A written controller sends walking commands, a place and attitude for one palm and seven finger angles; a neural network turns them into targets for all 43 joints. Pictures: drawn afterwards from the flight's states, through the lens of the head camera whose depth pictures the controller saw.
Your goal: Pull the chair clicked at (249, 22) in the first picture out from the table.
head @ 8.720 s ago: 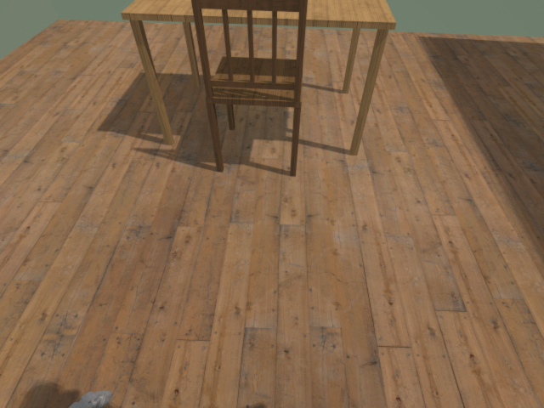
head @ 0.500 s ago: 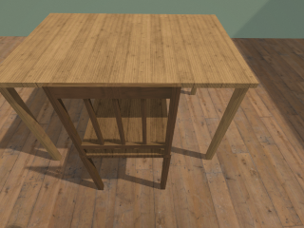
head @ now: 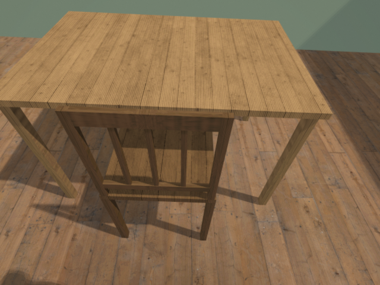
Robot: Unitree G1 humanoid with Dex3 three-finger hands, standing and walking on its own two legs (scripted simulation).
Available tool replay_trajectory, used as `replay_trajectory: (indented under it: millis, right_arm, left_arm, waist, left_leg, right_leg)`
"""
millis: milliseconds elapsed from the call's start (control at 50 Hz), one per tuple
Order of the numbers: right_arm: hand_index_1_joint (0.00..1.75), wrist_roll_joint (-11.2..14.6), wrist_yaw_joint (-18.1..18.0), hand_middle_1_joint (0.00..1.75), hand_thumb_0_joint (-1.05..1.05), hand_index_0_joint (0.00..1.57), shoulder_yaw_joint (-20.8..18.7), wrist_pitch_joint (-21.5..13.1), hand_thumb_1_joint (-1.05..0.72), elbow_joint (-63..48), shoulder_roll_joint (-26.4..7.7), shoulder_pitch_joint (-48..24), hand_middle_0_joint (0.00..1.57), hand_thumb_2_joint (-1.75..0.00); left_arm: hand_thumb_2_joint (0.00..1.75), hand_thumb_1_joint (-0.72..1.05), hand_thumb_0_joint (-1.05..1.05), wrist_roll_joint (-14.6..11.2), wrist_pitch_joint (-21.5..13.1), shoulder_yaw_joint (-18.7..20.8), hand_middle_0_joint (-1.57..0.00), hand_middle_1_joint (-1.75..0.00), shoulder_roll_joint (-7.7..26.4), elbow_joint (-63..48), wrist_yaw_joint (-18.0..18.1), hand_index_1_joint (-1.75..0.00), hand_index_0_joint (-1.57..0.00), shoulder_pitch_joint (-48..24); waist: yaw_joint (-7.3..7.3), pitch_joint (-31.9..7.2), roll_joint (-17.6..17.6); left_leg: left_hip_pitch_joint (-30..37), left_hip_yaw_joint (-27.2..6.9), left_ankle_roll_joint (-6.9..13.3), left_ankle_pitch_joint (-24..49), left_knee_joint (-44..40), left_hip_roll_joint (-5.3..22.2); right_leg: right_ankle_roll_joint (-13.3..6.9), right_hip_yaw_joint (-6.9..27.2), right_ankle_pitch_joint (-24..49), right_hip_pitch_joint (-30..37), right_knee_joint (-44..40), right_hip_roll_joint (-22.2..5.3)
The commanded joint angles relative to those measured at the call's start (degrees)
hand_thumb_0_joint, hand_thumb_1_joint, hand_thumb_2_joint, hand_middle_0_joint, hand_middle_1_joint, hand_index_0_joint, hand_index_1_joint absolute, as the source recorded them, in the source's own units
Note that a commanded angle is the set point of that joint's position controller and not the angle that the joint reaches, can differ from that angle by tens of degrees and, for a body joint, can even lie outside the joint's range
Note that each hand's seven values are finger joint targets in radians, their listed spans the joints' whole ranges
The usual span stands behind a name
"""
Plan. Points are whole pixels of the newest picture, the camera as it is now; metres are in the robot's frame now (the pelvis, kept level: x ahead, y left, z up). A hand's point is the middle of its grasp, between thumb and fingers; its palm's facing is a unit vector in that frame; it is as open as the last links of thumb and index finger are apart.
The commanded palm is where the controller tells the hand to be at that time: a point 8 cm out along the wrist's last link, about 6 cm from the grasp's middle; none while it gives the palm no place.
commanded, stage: look again from close up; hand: left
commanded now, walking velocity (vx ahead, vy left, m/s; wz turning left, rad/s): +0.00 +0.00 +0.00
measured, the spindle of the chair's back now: (152, 159) +0.47 +0.15 -0.09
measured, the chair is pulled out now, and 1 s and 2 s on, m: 0.00 0.00 0.00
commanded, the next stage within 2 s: raise the hand toward the chair's back in 0.88 s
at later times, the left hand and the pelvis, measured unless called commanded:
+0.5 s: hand out of the picture +0.01 +0.15 -0.17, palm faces +0.00 -0.98 -0.19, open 7.4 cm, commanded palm none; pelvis +0.02 -0.02 +0.00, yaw +0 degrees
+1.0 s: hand out of the picture -0.01 +0.13 -0.17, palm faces +0.01 -0.99 -0.17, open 7.4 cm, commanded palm +0.11 +0.18 -0.07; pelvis +0.02 -0.03 +0.00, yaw +0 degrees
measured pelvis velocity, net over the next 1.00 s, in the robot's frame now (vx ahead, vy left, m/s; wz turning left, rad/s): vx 0.02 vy -0.03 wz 0.01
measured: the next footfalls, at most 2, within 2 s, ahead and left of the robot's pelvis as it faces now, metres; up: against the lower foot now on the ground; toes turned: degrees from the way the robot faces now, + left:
none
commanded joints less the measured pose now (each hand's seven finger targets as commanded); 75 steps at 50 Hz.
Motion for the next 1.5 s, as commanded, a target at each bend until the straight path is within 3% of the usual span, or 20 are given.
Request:
replay_trajectory:
  millis: [0, 540, 780, 940, 960, 980, 1000, 1020, 1060, 1080, 1120, 1160, 1180, 1240, 1260, 1280, 1320, 1360, 1440, 1480]
  right_arm:
    - [0.30, 0.22, -0.14, 0.30, 0.00, 0.20, -0.67, -0.89, -0.90, -1.37, -5.65, 3.25, 0.20, -0.90]
    - [0.30, 0.20, -0.25, 0.30, 0.00, 0.20, -0.25, -0.88, -0.90, -0.15, -4.97, 4.30, 0.20, -0.90]
    - [0.30, 0.26, -0.30, 0.30, 0.00, 0.20, -0.17, -0.53, -0.90, 0.35, -4.33, 4.37, 0.20, -0.90]
    - [0.30, 0.25, -0.38, 0.30, 0.00, 0.20, -0.17, -0.68, -0.90, 0.38, -4.15, 4.63, 0.20, -0.90]
    - [0.30, -1.14, 0.36, 0.30, 0.00, 0.20, -1.70, 0.33, -0.90, -5.95, -8.91, -0.88, 0.20, -0.90]
    - [0.30, 3.27, -2.15, 0.30, 0.00, 0.20, -1.63, -7.86, -0.90, -23.09, -15.74, -0.16, 0.20, -0.90]
    - [0.30, 1.90, -2.42, 0.30, 0.00, 0.20, -2.52, -12.86, -0.90, -19.30, -13.49, -1.09, 0.20, -0.90]
    - [0.30, 2.47, -2.02, 0.30, 0.00, 0.20, -2.25, -14.29, -0.90, -18.65, -12.30, -0.53, 0.20, -0.90]
    - [0.30, 3.16, -2.31, 0.30, 0.00, 0.20, -2.31, -16.85, -0.90, -21.03, -12.08, -1.43, 0.20, -0.90]
    - [0.30, 2.04, -2.19, 0.30, 0.00, 0.20, -2.82, -18.38, -0.90, -22.65, -13.15, -1.04, 0.20, -0.90]
    - [0.30, -0.21, -1.11, 0.30, 0.00, 0.20, -4.18, -20.55, -0.90, -25.93, -13.00, -2.93, 0.20, -0.90]
    - [0.30, -0.60, 1.26, 0.30, 0.00, 0.20, -5.19, -20.63, -0.90, -29.77, -11.84, -5.33, 0.20, -0.90]
    - [0.30, -0.74, 2.37, 0.30, 0.00, 0.20, -5.33, -20.04, -0.90, -31.45, -11.77, -6.28, 0.20, -0.90]
    - [0.30, -0.07, 4.15, 0.30, 0.00, 0.20, -6.21, -17.88, -0.90, -35.43, -11.61, -9.11, 0.20, -0.90]
    - [0.30, 0.45, 4.28, 0.30, 0.00, 0.20, -6.95, -16.32, -0.90, -36.70, -11.41, -9.44, 0.20, -0.90]
    - [0.30, 0.83, 4.21, 0.30, 0.00, 0.20, -6.85, -14.81, -0.90, -39.44, -11.73, -10.99, 0.20, -0.90]
    - [0.30, 1.89, 3.20, 0.30, 0.00, 0.20, -6.52, -12.37, -0.90, -43.10, -11.30, -12.06, 0.20, -0.90]
    - [0.30, 1.83, 1.84, 0.30, 0.00, 0.20, -6.25, -11.30, -0.90, -44.69, -11.46, -10.35, 0.20, -0.90]
    - [0.30, 1.13, 0.12, 0.30, 0.00, 0.20, -5.39, -12.36, -0.90, -43.08, -10.83, -5.50, 0.20, -0.90]
    - [0.30, 0.85, -0.57, 0.30, 0.00, 0.20, -4.99, -13.55, -0.90, -41.05, -11.29, -4.08, 0.20, -0.90]
  left_arm:
    - [0.90, 0.90, 0.00, -0.23, -0.75, 0.99, -0.20, -0.30, 5.69, -0.83, 0.46, -0.30, -0.20, 4.59]
    - [0.90, 0.90, 0.00, -0.53, -1.18, 1.15, -0.20, -0.30, 6.10, -1.33, 0.53, -0.30, -0.20, 3.84]
    - [0.90, 0.90, 0.00, -0.49, -1.21, 0.97, -0.20, -0.30, 5.51, -1.03, 0.54, -0.30, -0.20, 4.77]
    - [0.90, 0.90, 0.00, -0.50, -1.45, 1.09, -0.20, -0.30, 5.21, -0.89, 0.58, -0.30, -0.20, 5.48]
    - [0.90, 0.90, 0.00, -1.51, -1.83, 0.39, -0.20, -0.30, 14.63, -6.46, 0.40, -0.30, -0.20, -2.78]
    - [0.89, 0.88, 0.00, -12.79, -10.27, 7.46, -0.20, -0.30, 18.82, -82.32, 1.64, -0.30, -0.20, -35.20]
    - [0.88, 0.85, 0.00, -9.16, -6.85, 3.27, -0.20, -0.29, 13.25, -67.63, 2.45, -0.29, -0.20, -15.08]
    - [0.87, 0.83, 0.00, -9.51, -2.28, 0.03, -0.19, -0.29, 3.78, -60.14, 3.14, -0.29, -0.19, -2.44]
    - [0.85, 0.78, 0.00, -11.19, -3.95, -2.79, -0.19, -0.28, -0.87, -63.06, 1.90, -0.28, -0.19, -1.07]
    - [0.84, 0.76, 0.00, -11.04, -6.85, -1.96, -0.19, -0.28, 0.15, -63.83, 1.14, -0.28, -0.19, -1.38]
    - [0.82, 0.71, 0.00, -9.98, -14.03, 2.76, -0.18, -0.27, 3.34, -63.06, -0.57, -0.27, -0.18, -0.58]
    - [0.80, 0.67, 0.00, -11.73, -20.91, 6.03, -0.18, -0.26, 2.76, -58.80, -4.93, -0.26, -0.18, 11.83]
    - [0.79, 0.64, 0.00, -13.35, -24.69, 7.03, -0.17, -0.26, 2.52, -58.62, -7.92, -0.26, -0.17, 14.03]
    - [0.76, 0.57, 0.00, -16.82, -36.39, 13.41, -0.17, -0.25, 5.74, -58.67, -18.00, -0.25, -0.17, 15.59]
    - [0.75, 0.55, 0.00, -16.11, -36.21, 18.25, -0.16, -0.25, 9.56, -56.33, -19.06, -0.25, -0.16, 18.67]
    - [0.74, 0.53, 0.00, -15.92, -34.52, 16.50, -0.16, -0.24, 8.82, -59.82, -20.09, -0.24, -0.16, 19.41]
    - [0.72, 0.48, 0.00, -16.63, -29.43, 16.12, -0.16, -0.23, 9.66, -66.09, -19.81, -0.23, -0.16, 13.10]
    - [0.70, 0.43, 0.00, -16.93, -27.43, 17.22, -0.15, -0.23, 11.77, -74.34, -17.96, -0.23, -0.15, 6.41]
    - [0.66, 0.34, 0.00, -17.77, -31.65, 13.70, -0.14, -0.21, 10.29, -85.65, -16.73, -0.21, -0.14, -0.40]
    - [0.64, 0.29, 0.00, -17.66, -33.35, 11.22, -0.14, -0.20, 9.57, -85.35, -18.66, -0.20, -0.14, -3.13]
  waist:
    - [-0.34, 2.05, 1.23]
    - [-0.06, 0.46, -0.15]
    - [-0.17, 3.49, 0.10]
    - [-0.12, 1.20, 0.16]
    - [-3.04, 6.91, 10.06]
    - [-7.74, -6.66, 8.69]
    - [-3.76, -7.50, 11.15]
    - [-4.33, -5.65, 4.88]
    - [-5.60, -2.47, -5.10]
    - [-6.23, -4.34, -7.77]
    - [-4.89, -10.54, -6.83]
    - [0.48, -15.90, -4.29]
    - [2.01, -18.42, -4.54]
    - [3.62, -19.53, -3.96]
    - [5.26, -19.99, -3.38]
    - [5.62, -19.99, -0.32]
    - [3.36, -17.30, -1.65]
    - [1.43, -18.68, -1.17]
    - [-1.63, -22.14, 3.13]
    - [-3.54, -22.82, 2.39]
  left_leg:
    - [3.55, -9.00, -0.90, 3.99, -6.03, 8.81]
    - [6.29, -7.57, -1.44, 11.30, -4.56, 8.72]
    - [5.54, -7.38, -1.80, 9.06, -4.90, 8.57]
    - [7.19, -7.33, -1.80, 11.27, -4.49, 8.77]
    - [1.69, -8.59, -1.24, 11.79, -3.72, 3.63]
    - [8.58, -3.12, -2.01, 9.45, -0.79, 3.25]
    - [10.91, -1.48, -1.72, 11.31, -1.00, 4.28]
    - [5.93, -3.41, -1.87, 10.16, -0.67, 4.89]
    - [-0.66, -4.95, -0.71, 4.17, 4.29, 3.97]
    - [-4.51, -6.36, -0.63, 1.15, 7.81, 3.54]
    - [-11.64, -7.31, -1.66, -0.36, 16.08, 2.53]
    - [-17.27, -6.34, -3.37, 1.79, 22.24, 1.87]
    - [-21.24, -6.01, -4.03, 1.89, 25.08, 1.58]
    - [-33.60, -5.23, -5.11, -0.51, 33.49, 0.77]
    - [-35.62, -4.58, -5.00, -0.91, 34.41, 0.83]
    - [-35.94, -3.30, -4.57, -2.77, 34.30, 0.48]
    - [-37.71, -2.82, -3.73, -8.97, 35.65, 0.11]
    - [-36.99, -4.46, -2.82, -9.68, 37.66, 1.10]
    - [-32.46, -6.56, -2.30, -3.79, 40.63, 2.77]
    - [-32.05, -7.35, -2.07, -2.20, 42.11, 3.13]
  right_leg:
    - [-2.74, 2.98, 5.33, -5.46, -4.02, -3.49]
    - [-3.19, 3.46, 11.99, -2.10, -5.08, -4.25]
    - [-3.33, 3.63, 10.78, -3.47, -6.27, -4.10]
    - [-3.45, 3.56, 13.26, -2.27, -6.15, -4.34]
    - [-5.55, 0.91, 4.92, -8.28, -1.33, -0.18]
    - [-3.59, -3.10, 8.04, -9.44, -4.11, 2.81]
    - [-4.56, -2.02, 7.30, -7.43, -1.19, 3.14]
    - [-3.78, -4.38, 6.40, -8.57, -0.43, 2.86]
    - [-2.18, -6.23, 3.74, -14.87, 2.32, 3.54]
    - [-1.62, -6.63, 0.82, -19.47, 5.35, 3.16]
    - [-1.51, -6.33, -2.37, -26.97, 12.69, 2.72]
    - [-2.17, -4.60, 1.05, -27.45, 19.19, 2.35]
    - [-2.12, -3.98, 3.58, -27.88, 22.76, 1.87]
    - [-1.37, 1.44, 10.28, -29.44, 30.56, 0.59]
    - [-1.44, 3.19, 10.31, -28.15, 31.34, 0.37]
    - [-1.36, 3.86, 6.62, -28.63, 31.08, 0.43]
    - [0.15, 6.72, -4.72, -31.47, 27.46, -0.04]
    - [0.43, 6.41, -7.68, -35.06, 28.03, 1.02]
    - [-0.39, 4.16, 1.98, -36.76, 30.72, 1.97]
    - [-0.60, 2.94, 4.36, -39.01, 32.18, 2.54]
